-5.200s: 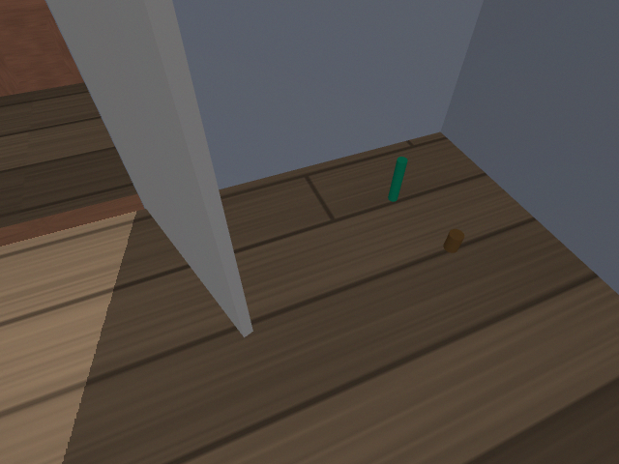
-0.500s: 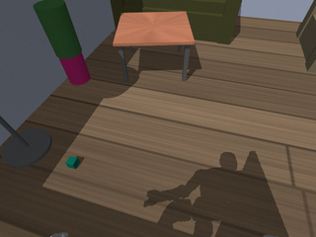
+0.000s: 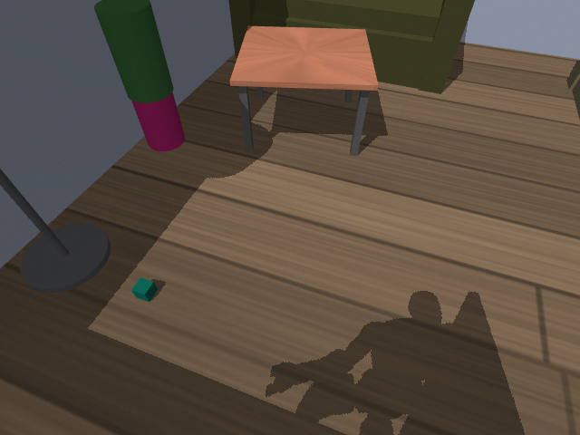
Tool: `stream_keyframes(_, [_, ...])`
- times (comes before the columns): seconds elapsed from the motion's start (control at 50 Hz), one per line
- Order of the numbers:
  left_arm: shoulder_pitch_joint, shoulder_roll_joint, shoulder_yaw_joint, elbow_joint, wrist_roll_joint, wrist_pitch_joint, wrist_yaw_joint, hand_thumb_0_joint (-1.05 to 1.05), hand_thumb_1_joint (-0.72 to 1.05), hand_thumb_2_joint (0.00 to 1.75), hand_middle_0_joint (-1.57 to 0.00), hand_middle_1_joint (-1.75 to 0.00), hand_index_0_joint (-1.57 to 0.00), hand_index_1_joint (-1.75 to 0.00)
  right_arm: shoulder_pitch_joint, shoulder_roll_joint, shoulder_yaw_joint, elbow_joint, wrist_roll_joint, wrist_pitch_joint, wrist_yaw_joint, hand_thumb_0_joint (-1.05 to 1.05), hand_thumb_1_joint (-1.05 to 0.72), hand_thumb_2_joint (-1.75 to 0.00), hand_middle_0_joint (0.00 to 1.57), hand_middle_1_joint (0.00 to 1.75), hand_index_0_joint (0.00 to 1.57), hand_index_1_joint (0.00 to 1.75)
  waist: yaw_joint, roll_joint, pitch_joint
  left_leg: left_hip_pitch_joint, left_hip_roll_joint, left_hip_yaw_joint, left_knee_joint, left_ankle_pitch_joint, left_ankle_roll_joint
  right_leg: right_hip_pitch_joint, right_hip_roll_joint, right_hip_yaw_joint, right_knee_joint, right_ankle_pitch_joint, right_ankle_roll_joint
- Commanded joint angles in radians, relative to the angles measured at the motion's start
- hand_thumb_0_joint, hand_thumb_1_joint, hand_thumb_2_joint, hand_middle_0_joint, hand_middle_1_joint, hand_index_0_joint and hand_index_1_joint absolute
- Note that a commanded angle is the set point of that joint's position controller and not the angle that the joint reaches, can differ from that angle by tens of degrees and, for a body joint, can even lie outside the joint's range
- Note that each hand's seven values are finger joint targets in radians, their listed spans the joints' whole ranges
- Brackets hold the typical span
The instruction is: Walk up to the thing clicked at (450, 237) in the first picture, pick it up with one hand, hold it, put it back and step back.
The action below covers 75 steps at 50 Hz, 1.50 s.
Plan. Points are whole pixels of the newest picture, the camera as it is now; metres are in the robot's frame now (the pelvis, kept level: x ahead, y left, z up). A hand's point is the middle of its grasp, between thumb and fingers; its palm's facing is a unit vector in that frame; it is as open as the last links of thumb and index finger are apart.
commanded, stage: stand
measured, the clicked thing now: out of the picture -0.26 +1.15 -0.74
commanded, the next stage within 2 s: none
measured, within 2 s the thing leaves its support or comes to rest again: neither
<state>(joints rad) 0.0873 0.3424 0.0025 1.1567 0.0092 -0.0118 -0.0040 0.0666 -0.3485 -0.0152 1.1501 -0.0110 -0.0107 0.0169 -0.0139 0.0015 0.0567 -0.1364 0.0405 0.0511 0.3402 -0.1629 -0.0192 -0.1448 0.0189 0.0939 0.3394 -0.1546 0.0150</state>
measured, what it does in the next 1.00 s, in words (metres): stands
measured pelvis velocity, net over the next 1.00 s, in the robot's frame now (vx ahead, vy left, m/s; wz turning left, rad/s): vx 0.01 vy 0.01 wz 0.02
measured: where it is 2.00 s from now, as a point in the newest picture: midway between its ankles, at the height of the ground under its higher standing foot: outside the picture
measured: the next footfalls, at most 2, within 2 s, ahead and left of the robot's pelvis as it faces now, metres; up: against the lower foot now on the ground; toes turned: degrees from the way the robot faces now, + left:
none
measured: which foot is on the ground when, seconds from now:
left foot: down 0.00-1.00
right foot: down 0.00-1.00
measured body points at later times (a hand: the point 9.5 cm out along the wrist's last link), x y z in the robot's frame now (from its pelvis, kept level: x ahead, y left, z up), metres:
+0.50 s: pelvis +0.00 +0.01 +0.00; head +0.01 +0.01 +0.45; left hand +0.07 +0.31 -0.14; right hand +0.08 -0.29 -0.13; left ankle +0.02 +0.13 -0.75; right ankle +0.02 -0.13 -0.75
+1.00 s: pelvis +0.01 +0.01 +0.00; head +0.01 +0.01 +0.45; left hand +0.08 +0.31 -0.13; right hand +0.09 -0.29 -0.13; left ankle +0.02 +0.13 -0.75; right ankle +0.02 -0.13 -0.75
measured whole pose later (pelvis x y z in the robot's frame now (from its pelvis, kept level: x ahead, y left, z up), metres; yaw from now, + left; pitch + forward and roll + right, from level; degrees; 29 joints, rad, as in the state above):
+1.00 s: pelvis +0.01 +0.01 +0.00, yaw +1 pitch -3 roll +0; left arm 0.11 0.35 0.00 1.13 0.01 -0.01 0.00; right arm 0.09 -0.35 -0.01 1.14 -0.01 -0.01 0.02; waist -0.01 0.00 0.05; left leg -0.12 0.02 0.03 0.34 -0.17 0.00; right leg -0.12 0.00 0.08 0.32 -0.16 0.03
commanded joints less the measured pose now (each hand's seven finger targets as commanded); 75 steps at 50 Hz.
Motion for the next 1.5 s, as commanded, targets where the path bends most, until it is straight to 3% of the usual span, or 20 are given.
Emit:
stream_keyframes(0.0, [-0.048,0.217,0.039,-0.062,-0.001,-0.028,0.013,0.0,0.9,0.9,-0.2,-0.3,-0.2,-0.3,-0.032,-0.212,-0.04,-0.063,-0.004,-0.016,-0.013,0.0,-0.9,-0.9,0.2,0.3,0.2,0.3,-0.006,-0.002,-0.07,0.044,0.105,-0.105,-0.067,-0.068,0.037,-0.049,-0.119,0.084,-0.075,0.037,-0.031])
stream_keyframes(0.1, [-0.023,0.21,0.038,-0.064,-0.001,-0.031,0.013,0.0,0.9,0.9,-0.2,-0.3,-0.2,-0.3,-0.039,-0.217,-0.042,-0.068,0.0,-0.019,-0.013,0.0,-0.9,-0.9,0.2,0.3,0.2,0.3,0.0,-0.002,-0.103,0.073,0.106,-0.105,-0.048,0.017,0.04,-0.027,-0.124,0.076,-0.061,0.123,-0.029])
stream_keyframes(0.24, [-0.02,0.215,0.037,-0.067,0.0,-0.026,0.013,0.0,0.9,0.9,-0.2,-0.3,-0.2,-0.3,-0.03,-0.212,-0.038,-0.067,-0.002,-0.015,-0.013,0.0,-0.9,-0.9,0.2,0.3,0.2,0.3,0.002,0.01,-0.059,0.022,0.099,-0.115,-0.077,-0.071,0.037,-0.035,-0.118,0.069,-0.072,0.036,-0.029])
stream_keyframes(0.36, [0.002,0.208,0.036,-0.067,0.0,-0.024,0.01,0.0,0.9,0.9,-0.2,-0.3,-0.2,-0.3,-0.034,-0.22,-0.04,-0.071,-0.001,-0.018,-0.014,0.0,-0.9,-0.9,0.2,0.3,0.2,0.3,0.011,0.014,-0.061,0.019,0.103,-0.13,-0.09,-0.087,0.041,-0.028,-0.116,0.058,-0.064,0.028,-0.029])
stream_keyframes(0.46, [-0.01,0.215,0.037,-0.074,0.001,-0.026,0.013,0.0,0.9,0.9,-0.2,-0.3,-0.2,-0.3,-0.021,-0.215,-0.04,-0.071,0.001,-0.018,-0.014,0.0,-0.9,-0.9,0.2,0.3,0.2,0.3,0.003,-0.004,-0.092,0.05,0.099,-0.12,-0.06,0.022,0.042,-0.005,-0.128,0.057,-0.053,0.102,-0.029])
stream_keyframes(0.54, [-0.004,0.213,0.036,-0.074,-0.001,-0.021,0.012,0.0,0.9,0.9,-0.2,-0.3,-0.2,-0.3,-0.019,-0.217,-0.037,-0.069,0.0,-0.019,-0.015,0.0,-0.9,-0.9,0.2,0.3,0.2,0.3,0.006,0.014,-0.068,0.033,0.097,-0.124,-0.078,-0.026,0.037,-0.018,-0.121,0.056,-0.056,0.053,-0.029])
stream_keyframes(0.64, [-0.01,0.211,0.034,-0.082,-0.001,-0.022,0.014,0.0,0.9,0.9,-0.2,-0.3,-0.2,-0.3,-0.014,-0.22,-0.037,-0.07,0.002,-0.02,-0.016,0.0,-0.9,-0.9,0.2,0.3,0.2,0.3,0.005,0.006,-0.097,0.056,0.101,-0.119,-0.056,0.067,0.038,0.01,-0.13,0.049,-0.046,0.119,-0.028])
stream_keyframes(0.7, [-0.001,0.213,0.033,-0.077,-0.001,-0.021,0.014,0.0,0.9,0.9,-0.2,-0.3,-0.2,-0.3,-0.015,-0.218,-0.035,-0.067,0.004,-0.017,-0.017,0.0,-0.9,-0.9,0.2,0.3,0.2,0.3,0.005,0.008,-0.076,0.043,0.097,-0.121,-0.067,0.028,0.039,-0.003,-0.128,0.049,-0.061,0.094,-0.026])
stream_keyframes(0.76, [-0.004,0.213,0.032,-0.081,0.0,-0.023,0.015,0.0,0.9,0.9,-0.2,-0.3,-0.2,-0.3,-0.021,-0.218,-0.037,-0.071,0.004,-0.017,-0.017,0.0,-0.9,-0.9,0.2,0.3,0.2,0.3,0.006,-0.01,-0.101,0.078,0.1,-0.118,-0.046,0.087,0.04,-0.002,-0.132,0.044,-0.051,0.128,-0.025])
stream_keyframes(0.82, [-0.007,0.212,0.032,-0.083,0.0,-0.023,0.014,0.0,0.9,0.9,-0.2,-0.3,-0.2,-0.3,-0.012,-0.215,-0.034,-0.068,0.004,-0.015,-0.016,0.0,-0.9,-0.9,0.2,0.3,0.2,0.3,0.005,0.002,-0.075,0.047,0.094,-0.116,-0.057,0.039,0.04,0.0,-0.133,0.049,-0.066,0.108,-0.026])
stream_keyframes(0.92, [-0.004,0.217,0.034,-0.083,0.0,-0.023,0.015,0.0,0.9,0.9,-0.2,-0.3,-0.2,-0.3,-0.023,-0.216,-0.034,-0.074,0.004,-0.017,-0.016,0.0,-0.9,-0.9,0.2,0.3,0.2,0.3,0.006,0.005,-0.087,0.067,0.097,-0.118,-0.054,0.076,0.037,0.002,-0.131,0.044,-0.059,0.124,-0.025])
stream_keyframes(0.98, [-0.011,0.219,0.035,-0.085,0.002,-0.019,0.016,0.0,0.9,0.9,-0.2,-0.3,-0.2,-0.3,-0.014,-0.212,-0.034,-0.073,0.001,-0.013,-0.016,0.0,-0.9,-0.9,0.2,0.3,0.2,0.3,0.003,-0.001,-0.052,0.029,0.093,-0.121,-0.076,-0.023,0.039,-0.011,-0.129,0.046,-0.072,0.058,-0.027])
stream_keyframes(1.12, [0.002,0.216,0.035,-0.084,0.003,-0.021,0.013,0.0,0.9,0.9,-0.2,-0.3,-0.2,-0.3,-0.017,-0.22,-0.036,-0.076,0.003,-0.017,-0.016,0.0,-0.9,-0.9,0.2,0.3,0.2,0.3,0.008,0.006,-0.073,0.047,0.098,-0.125,-0.075,0.006,0.043,-0.002,-0.131,0.044,-0.066,0.072,-0.028])
stream_keyframes(1.14, [-0.008,0.222,0.035,-0.088,0.003,-0.023,0.014,0.0,0.9,0.9,-0.2,-0.3,-0.2,-0.3,-0.017,-0.218,-0.036,-0.079,0.003,-0.017,-0.016,0.0,-0.9,-0.9,0.2,0.3,0.2,0.3,0.004,0.0,-0.091,0.057,0.097,-0.122,-0.062,0.063,0.042,0.011,-0.134,0.042,-0.056,0.109,-0.028])
stream_keyframes(1.3, [0.005,0.217,0.031,-0.088,0.003,-0.024,0.014,0.0,0.9,0.9,-0.2,-0.3,-0.2,-0.3,-0.017,-0.22,-0.035,-0.08,0.004,-0.016,-0.016,0.0,-0.9,-0.9,0.2,0.3,0.2,0.3,0.007,0.003,-0.094,0.062,0.096,-0.12,-0.051,0.076,0.044,0.015,-0.137,0.04,-0.061,0.123,-0.027])
stream_keyframes(1.38, [-0.006,0.221,0.033,-0.09,0.002,-0.022,0.016,0.0,0.9,0.9,-0.2,-0.3,-0.2,-0.3,-0.011,-0.218,-0.034,-0.077,0.004,-0.014,-0.018,0.0,-0.9,-0.9,0.2,0.3,0.2,0.3,0.003,0.003,-0.083,0.059,0.095,-0.12,-0.052,0.07,0.042,0.009,-0.137,0.041,-0.061,0.121,-0.028])
stream_keyframes(1.48, [0.001,0.224,0.033,-0.085,0.002,-0.019,0.016,0.0,0.9,0.9,-0.2,-0.3,-0.2,-0.3,-0.004,-0.214,-0.034,-0.077,0.003,-0.013,-0.016,0.0,-0.9,-0.9,0.2,0.3,0.2,0.3,0.003,-0.003,-0.05,0.023,0.093,-0.128,-0.076,-0.012,0.042,-0.005,-0.131,0.04,-0.068,0.036,-0.029])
